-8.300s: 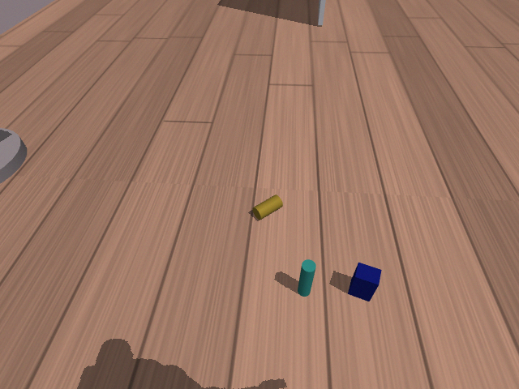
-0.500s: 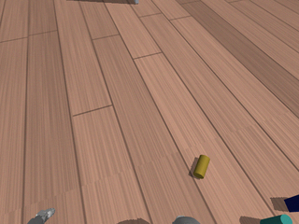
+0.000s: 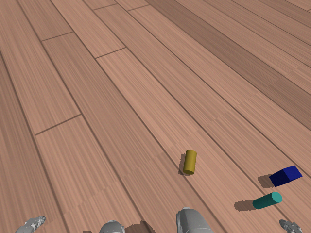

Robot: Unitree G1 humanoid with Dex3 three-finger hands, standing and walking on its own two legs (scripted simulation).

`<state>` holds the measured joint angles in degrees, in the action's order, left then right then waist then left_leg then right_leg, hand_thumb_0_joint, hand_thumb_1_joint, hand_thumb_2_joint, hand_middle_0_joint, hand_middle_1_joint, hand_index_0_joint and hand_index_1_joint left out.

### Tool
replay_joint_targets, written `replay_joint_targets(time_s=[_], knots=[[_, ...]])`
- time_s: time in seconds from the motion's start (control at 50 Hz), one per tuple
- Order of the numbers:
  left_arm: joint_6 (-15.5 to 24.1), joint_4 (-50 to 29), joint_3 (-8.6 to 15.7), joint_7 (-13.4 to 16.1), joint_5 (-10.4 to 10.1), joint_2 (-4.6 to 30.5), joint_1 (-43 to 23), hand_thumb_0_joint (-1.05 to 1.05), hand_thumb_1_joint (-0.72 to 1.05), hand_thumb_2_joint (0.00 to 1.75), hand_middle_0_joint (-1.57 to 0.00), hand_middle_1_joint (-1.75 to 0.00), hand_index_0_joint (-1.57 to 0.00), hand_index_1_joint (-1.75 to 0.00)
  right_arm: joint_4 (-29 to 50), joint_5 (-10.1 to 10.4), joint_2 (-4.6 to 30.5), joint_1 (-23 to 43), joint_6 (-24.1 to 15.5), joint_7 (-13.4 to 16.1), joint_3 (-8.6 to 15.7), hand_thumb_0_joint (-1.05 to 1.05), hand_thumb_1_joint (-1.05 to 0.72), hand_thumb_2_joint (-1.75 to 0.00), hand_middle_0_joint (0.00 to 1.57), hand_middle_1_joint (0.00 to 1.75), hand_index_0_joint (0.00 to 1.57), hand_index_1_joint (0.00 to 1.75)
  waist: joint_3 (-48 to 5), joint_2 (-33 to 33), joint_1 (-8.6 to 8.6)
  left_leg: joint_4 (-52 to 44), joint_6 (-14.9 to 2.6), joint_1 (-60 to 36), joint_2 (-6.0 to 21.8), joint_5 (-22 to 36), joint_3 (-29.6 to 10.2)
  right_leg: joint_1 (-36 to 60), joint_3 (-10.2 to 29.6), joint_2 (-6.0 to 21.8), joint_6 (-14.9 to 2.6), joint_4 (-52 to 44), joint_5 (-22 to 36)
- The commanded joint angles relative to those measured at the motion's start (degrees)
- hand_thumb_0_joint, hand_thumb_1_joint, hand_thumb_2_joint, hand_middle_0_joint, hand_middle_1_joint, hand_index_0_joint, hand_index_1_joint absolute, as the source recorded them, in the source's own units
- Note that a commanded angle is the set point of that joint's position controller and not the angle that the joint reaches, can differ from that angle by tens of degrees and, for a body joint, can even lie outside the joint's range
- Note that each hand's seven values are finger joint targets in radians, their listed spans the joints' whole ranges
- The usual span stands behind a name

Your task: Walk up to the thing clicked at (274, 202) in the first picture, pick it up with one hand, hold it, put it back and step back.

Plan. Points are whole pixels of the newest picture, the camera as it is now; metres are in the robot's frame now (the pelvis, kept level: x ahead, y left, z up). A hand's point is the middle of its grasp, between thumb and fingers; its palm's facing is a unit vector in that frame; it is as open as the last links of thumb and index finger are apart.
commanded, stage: walk up
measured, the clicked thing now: (190, 162) +0.57 -0.23 -0.71
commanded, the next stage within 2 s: none
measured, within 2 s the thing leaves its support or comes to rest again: neither
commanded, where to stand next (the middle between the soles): +0.06 -0.07 m, yaw -16 degrees
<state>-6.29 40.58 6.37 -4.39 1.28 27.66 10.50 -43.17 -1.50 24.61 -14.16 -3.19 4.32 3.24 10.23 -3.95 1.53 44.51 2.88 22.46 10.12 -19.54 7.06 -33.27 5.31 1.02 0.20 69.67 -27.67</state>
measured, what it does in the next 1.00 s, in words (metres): steps to the right, turning left: right foot, then left foot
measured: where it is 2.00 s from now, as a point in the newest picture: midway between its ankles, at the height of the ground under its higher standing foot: outside the picture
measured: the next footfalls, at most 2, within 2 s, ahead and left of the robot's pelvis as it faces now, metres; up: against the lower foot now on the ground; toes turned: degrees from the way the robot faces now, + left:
right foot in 0.12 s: +0.05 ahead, -0.18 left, +0.00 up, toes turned -4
left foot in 0.40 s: +0.08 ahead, +0.05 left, +0.00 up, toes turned -6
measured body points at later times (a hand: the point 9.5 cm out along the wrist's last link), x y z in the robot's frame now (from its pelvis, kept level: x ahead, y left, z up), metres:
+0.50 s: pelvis -0.02 -0.06 +0.00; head +0.03 -0.04 +0.45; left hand +0.16 +0.25 -0.11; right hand +0.00 -0.36 -0.11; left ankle +0.04 +0.06 -0.71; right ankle +0.01 -0.18 -0.67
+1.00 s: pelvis -0.05 -0.14 +0.03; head -0.03 -0.15 +0.48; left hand -0.08 +0.20 -0.06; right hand +0.14 -0.44 -0.07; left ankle -0.08 +0.04 -0.64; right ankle +0.02 -0.20 -0.71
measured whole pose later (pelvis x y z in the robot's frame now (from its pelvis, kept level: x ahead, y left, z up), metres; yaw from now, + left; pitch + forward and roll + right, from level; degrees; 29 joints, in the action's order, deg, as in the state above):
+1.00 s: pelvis -0.05 -0.14 +0.03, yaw +24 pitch -3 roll +2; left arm 0.3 46.9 5.1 -2.2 2.4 22.8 10.5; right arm -47.7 -2.2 27.1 -19.0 2.9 -2.7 5.6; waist 4.6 -1.0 1.5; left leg 54.0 1.2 26.3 1.8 -18.9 -2.8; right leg -13.3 -7.5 3.0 -3.4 28.9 -12.8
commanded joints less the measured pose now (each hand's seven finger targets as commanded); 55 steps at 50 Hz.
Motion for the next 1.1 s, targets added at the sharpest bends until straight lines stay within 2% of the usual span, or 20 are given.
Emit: replay_joint_targets(time_s=[0.0,0.08,0.1,0.12,0.14,0.18,0.34,0.36,0.38,0.4,0.42,0.48,0.6,0.66,0.68,0.7,0.72,0.82,0.92,1.08], knots=[[2.42,-4.98,2.48,-0.49,-0.17,6.85,0.71,0.00,0.90,0.90,-0.20,-0.30,-0.20,-0.30,3.58,-0.14,20.28,-3.49,-1.12,0.41,6.34,0.00,-0.90,-0.90,0.20,0.30,0.20,0.30,-14.34,16.10,-2.21,-10.33,-14.55,-8.70,12.08,26.63,-6.85,5.67,-4.39,1.64,-0.04,-14.53,-1.51],[3.79,1.36,4.38,1.13,0.62,9.31,11.47,0.00,0.90,0.90,-0.20,-0.30,-0.20,-0.30,4.11,0.18,16.58,-1.55,0.74,-1.28,4.49,0.00,-0.90,-0.90,0.20,0.30,0.20,0.30,-15.93,7.76,2.58,7.82,-9.12,2.74,4.83,7.54,0.29,22.96,-9.71,-4.30,-1.42,-33.95,8.24],[4.35,0.98,5.71,1.86,1.65,14.91,13.99,0.00,0.90,0.90,-0.20,-0.30,-0.20,-0.30,5.37,0.74,12.25,-2.06,1.19,-1.38,2.81,0.00,-0.90,-0.90,0.20,0.30,0.20,0.30,-13.71,-7.48,4.53,20.98,-6.09,16.68,-1.34,-2.95,1.48,27.75,10.76,5.04,-6.24,-40.17,8.34],[4.60,-1.36,5.45,2.14,1.22,18.75,10.78,0.00,0.90,0.90,-0.20,-0.30,-0.20,-0.30,7.18,1.96,11.05,4.99,1.35,-0.28,2.57,0.00,-0.90,-0.90,0.20,0.30,0.20,0.30,-13.36,-15.43,4.89,23.76,-4.00,21.24,-6.19,-18.84,-2.18,21.78,30.34,15.04,-15.38,-46.54,14.35],[4.63,-2.31,5.08,2.38,1.11,18.65,7.68,0.00,0.90,0.90,-0.20,-0.30,-0.20,-0.30,6.24,1.91,14.09,6.96,1.11,0.29,3.15,0.00,-0.90,-0.90,0.20,0.30,0.20,0.30,-10.77,-10.18,3.92,25.37,-3.44,18.22,-4.13,-19.95,-6.52,16.34,31.57,16.88,-17.96,-47.00,14.26],[5.01,-1.99,3.23,3.73,0.31,13.89,2.93,0.00,0.90,0.90,-0.20,-0.30,-0.20,-0.30,1.24,2.25,13.40,0.43,0.73,-0.57,2.50,0.00,-0.90,-0.90,0.20,0.30,0.20,0.30,-9.01,-5.93,-0.50,22.50,-3.77,17.00,-2.62,-13.02,-7.67,17.68,19.06,10.27,-14.22,-38.49,19.48],[6.96,-0.10,0.50,5.30,-0.94,11.15,0.22,0.00,0.90,0.90,-0.20,-0.30,-0.20,-0.30,-2.78,0.67,11.39,-5.15,0.46,-3.05,2.43,0.00,-0.90,-0.90,0.20,0.30,0.20,0.30,-10.35,-3.17,-4.07,-1.86,-5.56,-5.98,-8.60,-2.10,-4.84,4.88,15.99,8.68,-11.17,-33.67,18.84],[6.28,-4.73,0.65,4.53,-0.24,9.10,-11.95,0.00,0.90,0.90,-0.20,-0.30,-0.20,-0.30,-2.47,1.42,10.94,-13.09,1.13,-3.28,2.83,0.00,-0.90,-0.90,0.20,0.30,0.20,0.30,-13.56,-5.70,-7.19,-11.80,-6.38,-8.12,-5.18,6.86,-15.09,10.09,-0.79,9.07,-7.07,-21.65,16.65],[5.42,-5.82,0.32,4.59,-0.91,5.73,-12.72,0.00,0.90,0.90,-0.20,-0.30,-0.20,-0.30,-1.70,-0.05,14.62,-12.62,1.02,-3.16,3.97,0.00,-0.90,-0.90,0.20,0.30,0.20,0.30,-11.09,7.21,-5.39,-20.01,-7.04,-10.08,2.38,21.33,-36.52,3.26,-5.17,-0.38,-1.75,-10.49,6.06],[5.18,-5.89,-0.56,5.20,-0.82,5.75,-8.21,0.00,0.90,0.90,-0.20,-0.30,-0.20,-0.30,0.12,0.21,21.62,-6.25,1.36,-3.33,5.34,0.00,-0.90,-0.90,0.20,0.30,0.20,0.30,-9.86,15.99,-2.63,-27.13,-11.95,-12.49,6.46,13.59,-53.55,-5.63,-1.21,-6.96,-0.30,-8.49,-7.67],[5.46,-4.33,-0.44,5.44,-0.32,8.12,-7.09,0.00,0.90,0.90,-0.20,-0.30,-0.20,-0.30,1.16,0.30,22.07,-3.70,1.22,-3.24,6.04,0.00,-0.90,-0.90,0.20,0.30,0.20,0.30,-7.77,14.83,-1.70,-28.44,-15.47,-11.09,6.76,7.21,-56.12,-4.97,1.61,-5.41,-0.38,-5.52,-7.28],[5.38,-0.79,0.25,4.80,-0.88,7.72,-6.22,0.00,0.90,0.90,-0.20,-0.30,-0.20,-0.30,1.60,0.57,16.16,-0.91,1.25,-2.48,4.13,0.00,-0.90,-0.90,0.20,0.30,0.20,0.30,-8.56,11.84,0.98,-22.16,-11.59,-10.63,-1.24,13.57,-39.07,-1.50,1.16,-2.83,-1.05,-7.43,0.65],[5.98,-2.64,0.46,4.44,-1.11,4.05,-9.39,0.00,0.90,0.90,-0.20,-0.30,-0.20,-0.30,2.97,-1.01,13.86,-5.99,2.29,-3.47,4.65,0.00,-0.90,-0.90,0.20,0.30,0.20,0.30,-13.13,12.74,-1.70,-20.55,-12.47,-7.87,-3.83,19.07,-37.76,11.52,-1.24,-6.78,-1.15,-24.71,-0.34],[6.90,-0.49,1.13,5.02,-0.92,3.31,-3.47,0.00,0.90,0.90,-0.20,-0.30,-0.20,-0.30,5.36,-0.69,10.67,-1.64,3.41,-4.21,3.90,0.00,-0.90,-0.90,0.20,0.30,0.20,0.30,-14.81,10.15,2.71,-14.59,-7.62,5.14,-8.42,9.49,-30.88,31.95,-1.23,-5.65,-3.20,-43.71,10.71],[7.14,-0.23,2.03,5.40,-0.13,6.65,-1.78,0.00,0.90,0.90,-0.20,-0.30,-0.20,-0.30,5.67,-0.33,7.37,-3.36,3.65,-4.17,3.20,0.00,-0.90,-0.90,0.20,0.30,0.20,0.30,-15.80,0.12,3.29,-5.49,-4.69,14.87,-13.70,-7.97,-24.41,39.35,8.48,3.32,-4.54,-48.81,7.67],[6.99,-1.97,3.21,5.65,1.19,11.80,-6.11,0.00,0.90,0.90,-0.20,-0.30,-0.20,-0.30,5.72,-0.08,6.39,-6.28,3.78,-3.68,2.93,0.00,-0.90,-0.90,0.20,0.30,0.20,0.30,-14.92,-10.49,1.78,6.97,-1.84,21.27,-16.83,-9.67,-16.57,33.70,26.42,19.96,-9.87,-55.95,-7.72],[6.85,-2.68,3.38,5.46,1.14,12.07,-11.43,0.00,0.90,0.90,-0.20,-0.30,-0.20,-0.30,4.50,-0.81,10.77,-6.75,4.17,-3.23,4.18,0.00,-0.90,-0.90,0.20,0.30,0.20,0.30,-10.92,-7.50,-0.28,14.19,-1.41,18.58,-10.64,-8.54,-14.52,22.96,29.43,25.93,-14.01,-58.11,-15.22],[8.74,-0.23,2.17,4.88,1.00,7.66,-11.55,0.00,0.90,0.90,-0.20,-0.30,-0.20,-0.30,0.44,-0.36,10.82,-8.95,4.66,-6.35,4.99,0.00,-0.90,-0.90,0.20,0.30,0.20,0.30,-6.47,-4.79,-2.47,18.35,-2.06,11.92,-9.90,2.17,-13.18,18.58,9.14,12.92,-6.94,-56.07,-6.28],[8.92,-0.03,2.77,3.22,1.29,9.32,-4.62,0.00,0.90,0.90,-0.20,-0.30,-0.20,-0.30,0.82,-0.15,11.11,-3.78,4.54,-6.98,4.74,0.00,-0.90,-0.90,0.20,0.30,0.20,0.30,-5.19,-6.75,1.64,8.81,-1.65,14.38,-8.23,0.66,-9.23,25.34,6.89,14.94,-8.07,-58.06,-8.92],[7.11,-0.03,3.66,1.23,1.21,13.37,0.11,0.00,0.90,0.90,-0.20,-0.30,-0.20,-0.30,-0.39,0.91,10.84,-4.65,2.73,-6.81,4.61,0.00,-0.90,-0.90,0.20,0.30,0.20,0.30,-7.30,-7.86,1.79,-3.37,-2.41,0.83,-8.22,-5.91,-2.93,19.21,-0.66,18.44,-10.51,-54.60,-10.93]])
